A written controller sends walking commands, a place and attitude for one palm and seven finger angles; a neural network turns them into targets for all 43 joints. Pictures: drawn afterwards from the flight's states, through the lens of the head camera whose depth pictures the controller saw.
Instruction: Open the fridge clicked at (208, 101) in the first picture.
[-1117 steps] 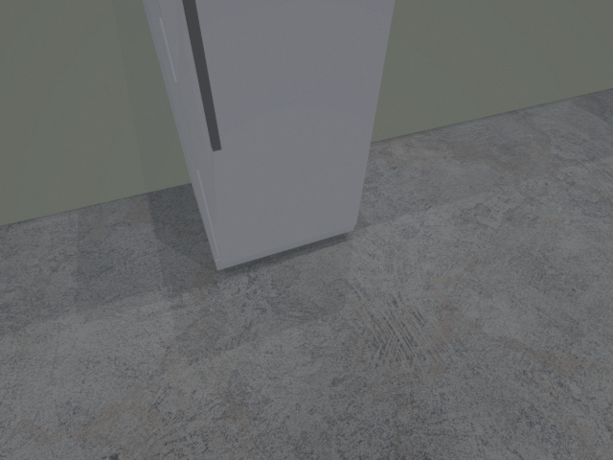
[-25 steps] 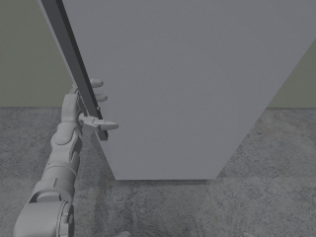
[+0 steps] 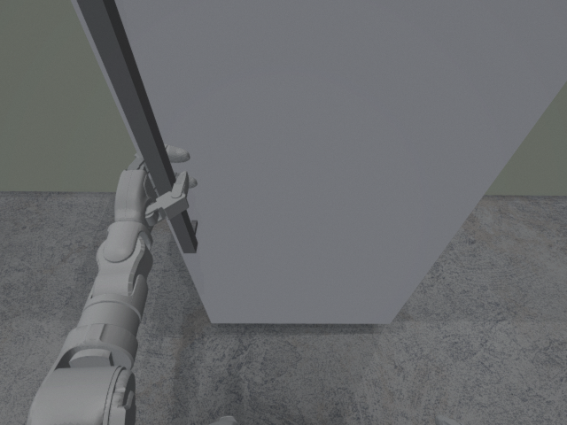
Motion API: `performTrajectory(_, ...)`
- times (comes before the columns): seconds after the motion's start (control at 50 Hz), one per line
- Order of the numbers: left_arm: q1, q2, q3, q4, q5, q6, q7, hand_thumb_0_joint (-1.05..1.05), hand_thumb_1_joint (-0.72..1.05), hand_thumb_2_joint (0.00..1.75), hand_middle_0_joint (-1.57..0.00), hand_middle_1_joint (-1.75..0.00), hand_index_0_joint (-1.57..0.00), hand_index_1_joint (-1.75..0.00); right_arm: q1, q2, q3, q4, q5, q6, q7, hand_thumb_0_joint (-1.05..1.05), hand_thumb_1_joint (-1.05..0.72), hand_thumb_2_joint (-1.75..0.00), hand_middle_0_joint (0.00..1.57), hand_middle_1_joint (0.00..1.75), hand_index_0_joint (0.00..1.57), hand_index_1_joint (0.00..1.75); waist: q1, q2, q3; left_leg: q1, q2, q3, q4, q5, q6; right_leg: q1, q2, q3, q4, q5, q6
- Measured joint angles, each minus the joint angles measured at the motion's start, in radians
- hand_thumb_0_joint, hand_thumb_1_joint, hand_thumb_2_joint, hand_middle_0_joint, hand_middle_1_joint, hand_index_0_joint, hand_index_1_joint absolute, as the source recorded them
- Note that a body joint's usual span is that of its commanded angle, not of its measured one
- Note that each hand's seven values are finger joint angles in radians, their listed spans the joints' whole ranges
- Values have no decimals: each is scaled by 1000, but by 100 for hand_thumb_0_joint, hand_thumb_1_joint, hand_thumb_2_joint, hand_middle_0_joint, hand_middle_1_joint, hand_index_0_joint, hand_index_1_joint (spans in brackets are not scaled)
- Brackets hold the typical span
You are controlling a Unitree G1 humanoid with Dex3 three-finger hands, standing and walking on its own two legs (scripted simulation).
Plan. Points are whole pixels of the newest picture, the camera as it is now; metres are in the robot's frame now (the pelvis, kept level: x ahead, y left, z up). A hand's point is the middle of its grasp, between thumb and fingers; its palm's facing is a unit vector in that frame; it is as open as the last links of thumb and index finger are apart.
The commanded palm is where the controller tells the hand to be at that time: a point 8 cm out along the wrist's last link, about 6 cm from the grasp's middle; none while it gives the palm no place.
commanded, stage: grip the handle and tug to test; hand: left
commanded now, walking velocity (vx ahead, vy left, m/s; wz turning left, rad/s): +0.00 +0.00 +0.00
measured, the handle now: (161, 150) +0.46 +0.18 +0.14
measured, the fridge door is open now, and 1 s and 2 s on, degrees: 0 0 6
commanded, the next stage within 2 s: pull the door a little, standing still in 0.72 s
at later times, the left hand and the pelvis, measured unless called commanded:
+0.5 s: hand (181, 196) +0.41 +0.16 +0.09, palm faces +0.02 -1.00 +0.00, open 5.4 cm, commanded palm +0.37 +0.21 +0.10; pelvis +0.01 +0.00 +0.00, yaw -1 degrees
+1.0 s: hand (179, 199) +0.41 +0.16 +0.10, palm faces +0.01 -1.00 +0.00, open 5.7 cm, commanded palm +0.36 +0.21 +0.10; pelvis +0.06 +0.00 +0.01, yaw -1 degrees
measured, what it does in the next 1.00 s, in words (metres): shifts its weight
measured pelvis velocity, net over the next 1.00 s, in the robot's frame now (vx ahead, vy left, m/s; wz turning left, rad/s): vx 0.06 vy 0.00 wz -0.02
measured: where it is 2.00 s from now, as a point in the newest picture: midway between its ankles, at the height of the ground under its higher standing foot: outside the picture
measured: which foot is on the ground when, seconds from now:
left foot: down 0.00-1.00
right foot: down 0.00-1.00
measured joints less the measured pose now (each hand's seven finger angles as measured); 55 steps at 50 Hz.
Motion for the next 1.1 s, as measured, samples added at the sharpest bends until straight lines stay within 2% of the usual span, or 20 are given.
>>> performTrajectory(0.42,42,12,28,-37,-11,15,-27,1,75,81,-42,-140,-40,-140,-1,-2,1,-13,2,9,-2,0,-91,-90,20,30,20,30,-10,-4,-6,16,7,7,-14,-1,-5,10,8,9,-12,2,-5)
performTrajectory(0.58,133,8,35,-148,-27,49,-11,1,77,80,-38,-140,-37,-140,2,0,-5,-38,4,9,9,1,-91,-90,20,30,20,30,-17,-1,-14,43,11,27,-31,-10,-4,28,11,30,-28,0,-2)
performTrajectory(0.74,292,-3,35,-343,-50,102,7,2,77,78,-33,-140,-32,-140,3,7,-11,-71,4,3,23,1,-91,-90,20,30,20,30,-23,-1,-23,92,15,53,-61,-28,-3,66,14,57,-58,-2,5)
performTrajectory(0.86,378,-20,15,-458,-51,129,5,2,77,78,-30,-140,-30,-140,-3,11,-13,-82,1,4,23,1,-91,-90,20,30,20,30,-14,-1,-26,124,12,51,-82,-40,-1,95,13,55,-76,5,11)
performTrajectory(1.0,370,-50,-31,-478,-32,132,3,2,75,80,-34,-140,-34,-140,-25,9,-16,-64,-6,7,13,1,-91,-90,20,30,20,30,16,-1,-27,127,-2,20,-81,-51,-1,112,3,28,-80,1,13)
performTrajectory(1.1,420,-61,-36,-529,-35,158,16,3,75,80,-32,-140,-33,-140,-45,18,-12,-84,-8,11,19,1,-91,-90,20,30,20,30,17,8,-32,150,-4,22,-98,-48,2,126,2,32,-85,15,16)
